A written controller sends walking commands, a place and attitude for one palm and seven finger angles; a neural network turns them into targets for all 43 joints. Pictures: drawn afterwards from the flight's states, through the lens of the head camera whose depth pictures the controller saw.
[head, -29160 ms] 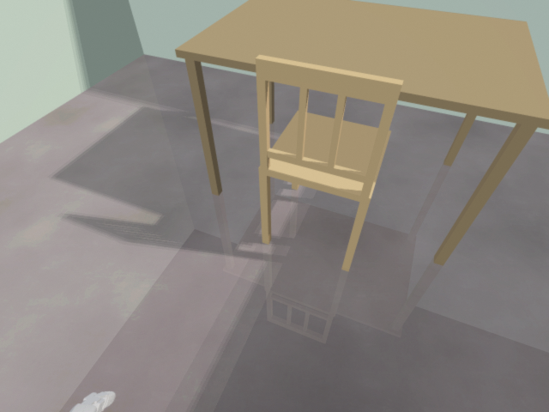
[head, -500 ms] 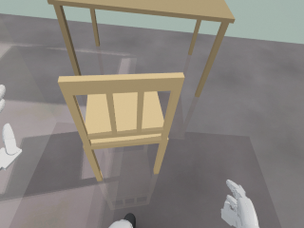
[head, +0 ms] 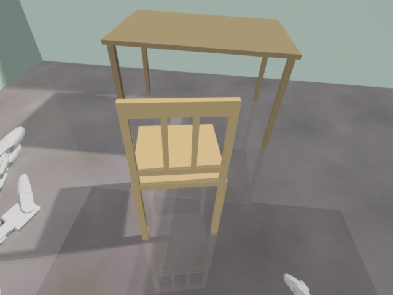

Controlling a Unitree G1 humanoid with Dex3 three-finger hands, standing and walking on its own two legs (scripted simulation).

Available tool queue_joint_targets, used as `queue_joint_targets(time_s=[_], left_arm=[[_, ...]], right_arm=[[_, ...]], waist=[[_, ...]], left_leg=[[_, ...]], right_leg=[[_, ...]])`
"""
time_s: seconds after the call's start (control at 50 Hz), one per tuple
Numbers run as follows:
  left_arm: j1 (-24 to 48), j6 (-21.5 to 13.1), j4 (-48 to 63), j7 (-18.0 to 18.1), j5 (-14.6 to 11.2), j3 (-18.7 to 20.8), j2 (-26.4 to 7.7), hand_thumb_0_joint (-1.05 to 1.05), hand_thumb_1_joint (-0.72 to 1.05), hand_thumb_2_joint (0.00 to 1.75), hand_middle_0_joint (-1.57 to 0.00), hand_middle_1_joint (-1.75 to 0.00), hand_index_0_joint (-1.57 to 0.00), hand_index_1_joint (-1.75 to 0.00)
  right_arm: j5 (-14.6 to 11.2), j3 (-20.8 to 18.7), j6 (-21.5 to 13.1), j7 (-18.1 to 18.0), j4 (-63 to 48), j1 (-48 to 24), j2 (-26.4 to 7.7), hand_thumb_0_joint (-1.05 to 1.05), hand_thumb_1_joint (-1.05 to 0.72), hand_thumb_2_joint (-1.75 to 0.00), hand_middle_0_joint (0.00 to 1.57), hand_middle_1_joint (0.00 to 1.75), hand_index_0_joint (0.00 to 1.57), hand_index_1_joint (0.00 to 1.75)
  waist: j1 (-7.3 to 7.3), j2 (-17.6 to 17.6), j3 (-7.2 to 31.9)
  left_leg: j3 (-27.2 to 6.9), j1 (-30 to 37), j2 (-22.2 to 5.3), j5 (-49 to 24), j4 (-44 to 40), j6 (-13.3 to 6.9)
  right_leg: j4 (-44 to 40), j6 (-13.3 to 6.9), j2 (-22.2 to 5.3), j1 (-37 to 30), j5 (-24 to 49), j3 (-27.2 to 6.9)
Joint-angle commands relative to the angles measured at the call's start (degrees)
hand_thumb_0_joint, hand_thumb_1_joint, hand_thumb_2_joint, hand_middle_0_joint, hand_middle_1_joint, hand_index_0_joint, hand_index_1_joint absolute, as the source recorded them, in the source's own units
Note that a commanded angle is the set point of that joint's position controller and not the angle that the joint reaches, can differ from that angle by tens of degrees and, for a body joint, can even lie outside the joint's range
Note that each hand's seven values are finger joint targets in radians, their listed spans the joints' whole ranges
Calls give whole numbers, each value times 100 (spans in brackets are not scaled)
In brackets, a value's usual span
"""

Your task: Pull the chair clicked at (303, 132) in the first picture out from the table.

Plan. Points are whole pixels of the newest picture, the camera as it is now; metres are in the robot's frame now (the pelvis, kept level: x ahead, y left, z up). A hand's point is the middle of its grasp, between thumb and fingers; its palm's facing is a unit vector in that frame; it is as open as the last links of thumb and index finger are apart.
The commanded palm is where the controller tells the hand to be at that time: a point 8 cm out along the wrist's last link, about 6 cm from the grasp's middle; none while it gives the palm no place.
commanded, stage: stop stepping back and stand still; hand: left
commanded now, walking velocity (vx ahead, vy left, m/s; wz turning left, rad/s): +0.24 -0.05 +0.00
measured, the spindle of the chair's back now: (165, 144) +0.65 +0.13 -0.09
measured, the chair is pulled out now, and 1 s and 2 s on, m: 0.64 0.64 0.64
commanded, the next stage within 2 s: let the arm hang, fingers relaxed in 0.98 s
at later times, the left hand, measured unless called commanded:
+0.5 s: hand out of the picture +0.17 +0.28 +0.20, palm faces +0.45 -0.70 -0.56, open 7.5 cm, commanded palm +0.11 +0.32 +0.19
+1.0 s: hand out of the picture +0.18 +0.31 +0.18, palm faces +0.42 -0.75 -0.50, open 7.4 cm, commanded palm +0.12 +0.34 +0.19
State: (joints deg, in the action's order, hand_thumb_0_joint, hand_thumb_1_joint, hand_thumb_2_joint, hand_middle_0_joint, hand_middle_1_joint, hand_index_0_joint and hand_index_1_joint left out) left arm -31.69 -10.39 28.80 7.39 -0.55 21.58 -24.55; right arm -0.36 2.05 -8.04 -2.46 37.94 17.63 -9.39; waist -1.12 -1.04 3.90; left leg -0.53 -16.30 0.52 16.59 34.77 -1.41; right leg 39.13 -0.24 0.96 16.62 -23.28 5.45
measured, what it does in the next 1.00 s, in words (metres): steps on the spot: right foot, then left foot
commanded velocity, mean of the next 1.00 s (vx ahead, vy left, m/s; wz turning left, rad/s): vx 0.03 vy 0.02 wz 0.00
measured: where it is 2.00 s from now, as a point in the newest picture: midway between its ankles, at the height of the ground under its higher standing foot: outside the picture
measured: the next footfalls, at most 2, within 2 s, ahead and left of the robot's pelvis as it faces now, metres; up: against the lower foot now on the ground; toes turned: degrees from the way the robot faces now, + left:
right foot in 0.02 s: +0.04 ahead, -0.09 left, +0.00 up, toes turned -2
left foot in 0.28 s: +0.02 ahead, +0.12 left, +0.00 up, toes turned +3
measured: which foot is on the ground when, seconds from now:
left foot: down 0.00-0.02, up 0.04-0.26, down 0.28-1.00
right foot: up 0.00-0.00, down 0.02-1.00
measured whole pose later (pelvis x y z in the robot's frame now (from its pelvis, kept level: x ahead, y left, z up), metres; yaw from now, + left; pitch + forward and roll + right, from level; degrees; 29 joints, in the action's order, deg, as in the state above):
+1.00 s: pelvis -0.01 +0.04 +0.02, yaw +0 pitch -1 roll -1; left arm -31.4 -12.1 25.2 8.7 -2.3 24.8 -25.7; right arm -1.2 0.1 -7.2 -3.8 35.0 10.0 -11.1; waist 0.0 0.1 -1.4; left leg 3.2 -9.6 1.7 13.6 23.9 -2.9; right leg 22.9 0.3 -0.9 11.1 -10.9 2.5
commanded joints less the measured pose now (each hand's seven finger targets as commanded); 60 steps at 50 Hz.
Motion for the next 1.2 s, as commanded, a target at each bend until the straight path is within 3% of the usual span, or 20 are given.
queue_joint_targets(time_s=[0.0,0.02,0.06,0.14,0.18,0.24,0.28,0.3,0.34,0.42,0.48,0.52,0.6,0.68,0.72,0.84,1.04,1.06,1.12,1.18], left_arm=[[615,-322,537,70,7,1176,-1339,0,90,90,-20,-30,-20,-30],[696,-294,309,56,-99,1214,-1382,0,90,90,-20,-30,-20,-30],[871,-290,-85,49,-166,1072,-1107,0,90,90,-20,-30,-20,-30],[701,-308,155,9,-132,726,-891,0,90,90,-20,-30,-20,-30],[828,-341,733,140,-49,551,-867,0,90,90,-20,-30,-20,-30],[733,-437,1625,313,-15,563,-1012,0,90,90,-20,-30,-20,-30],[822,-578,2158,400,71,814,-1259,0,90,90,-20,-30,-20,-30],[691,-551,2087,410,136,1039,-1468,0,90,90,-20,-30,-20,-30],[573,-493,1639,342,41,1241,-1513,0,90,90,-20,-30,-20,-30],[87,-413,312,230,-42,1256,-1164,0,90,90,-20,-30,-20,-30],[15,-384,-277,114,-200,1113,-1056,0,90,90,-20,-30,-20,-30],[39,-295,-349,95,-240,805,-733,0,90,90,-20,-30,-20,-30],[324,-383,728,194,-136,685,-860,0,90,90,-20,-30,-20,-30],[863,-469,1727,293,16,788,-1168,0,90,90,-20,-30,-20,-30],[741,-458,1760,338,11,1038,-1449,0,90,90,-20,-30,-20,-30],[-145,-414,748,284,-154,1032,-924,0,90,90,-20,-30,-20,-30],[321,-376,881,226,-148,691,-845,0,90,90,-20,-30,-20,-30],[535,462,-3624,-543,369,-1516,213,0,90,90,-20,-30,-20,-30],[577,1084,-4040,-666,265,-1636,802,0,90,90,-20,-30,-20,-30],[925,1074,-4916,-664,276,-1719,491,0,90,90,-20,-30,-20,-30]], right_arm=[[-44,-490,27,-76,-851,-858,-906,0,-90,-90,20,30,20,30],[-109,-504,41,-106,-872,-828,-857,0,-90,-90,20,30,20,30],[-123,-598,-3,-140,-685,-679,-1019,0,-90,-90,20,30,20,30],[-65,-422,76,-181,-828,-924,-827,0,-90,-90,20,30,20,30],[-7,-387,-92,-253,-879,-948,-792,0,-90,-90,20,30,20,30],[82,-348,-360,-382,-954,-739,-876,0,-90,-90,20,30,20,30],[80,-428,-411,-356,-1075,-848,-1015,0,-90,-90,20,30,20,30],[71,-454,-404,-325,-978,-795,-896,0,-90,-90,20,30,20,30],[30,-454,-432,-252,-830,-745,-779,0,-90,-90,20,30,20,30],[-135,-493,-306,-142,-785,-702,-1011,0,-90,-90,20,30,20,30],[-136,-547,-189,-101,-780,-709,-955,0,-90,-90,20,30,20,30],[-187,-639,-152,-96,-698,-647,-978,0,-90,-90,20,30,20,30],[-71,-498,-217,-171,-806,-986,-930,0,-90,-90,20,30,20,30],[-30,-433,-325,-246,-932,-1188,-873,0,-90,-90,20,30,20,30],[-61,-451,-363,-263,-948,-1116,-872,0,-90,-90,20,30,20,30],[-88,-496,-213,-203,-986,-947,-872,0,-90,-90,20,30,20,30],[-70,-489,-112,-248,-1062,-1146,-954,0,-90,-90,20,30,20,30],[6,-706,-351,298,260,-1059,-1620,0,-90,-90,20,30,20,30],[98,-539,245,266,238,-614,-968,0,-90,-90,20,30,20,30],[170,-455,433,242,194,-681,-1069,0,-90,-90,20,30,20,30]], waist=[[57,-614,-397],[-26,-1402,-309],[-162,-1053,-351],[-98,-385,-697],[8,-456,-326],[-4,807,-78],[135,2467,-122],[130,2169,50],[27,1777,-402],[139,549,-305],[-106,-869,-420],[-41,-1171,-311],[31,-180,152],[209,1147,51],[225,1049,25],[113,629,152],[100,290,-1],[-191,290,-605],[-2,280,133],[131,-700,113]], left_leg=[[187,-2065,133,1775,1776,-109],[223,-1928,331,1306,3325,-10],[-250,-1602,27,575,3853,75],[111,-579,-343,528,1942,-92],[490,206,-149,748,466,-199],[450,993,-82,789,-1577,-289],[-1432,1170,-1419,476,-2161,-789],[-1261,1064,-1568,-727,-1918,-933],[-1635,-7,-1650,-15,-2156,-1028],[-403,-229,-1049,-1166,-873,-376],[150,-609,-169,657,152,-12],[94,-93,-102,596,64,6],[-152,649,-463,-975,-1382,-136],[-702,706,-969,-1655,-1686,-235],[-599,480,-891,-1674,-1617,-161],[-409,557,-672,-1717,-1502,71],[-413,454,-675,-922,-1703,-39],[-480,157,-654,-2397,-652,-106],[-625,209,-887,-2222,-903,-176],[-704,-7,-645,-1741,-823,-199]], right_leg=[[-2072,-784,-1032,-830,-505,-1777],[-2687,-1145,-1967,-296,-286,-2860],[-3143,-1142,-2021,587,-1432,-3145],[-2985,-899,-1695,1362,-1367,-1602],[-2807,-768,-1534,976,-1456,-1415],[-1666,-445,-994,452,-1109,-1075],[363,-87,-131,1076,-502,-332],[1151,57,-47,1008,-574,-213],[1694,27,-231,832,-537,-523],[-1629,-2,-225,-781,1050,-120],[-2391,-469,-1399,-516,1776,-1791],[-2651,-588,-1516,-117,759,-2002],[-1626,-207,-976,-779,2105,-1173],[-1233,5,-535,-708,1713,-712],[-1337,-13,-565,-1020,2056,-737],[-1566,-129,-616,-1231,2519,-780],[-1844,-36,-655,-1069,2169,-926],[-772,-131,-830,24,2949,-430],[-698,-52,-579,4,1120,-458],[-1092,-205,-696,-499,1784,-774]])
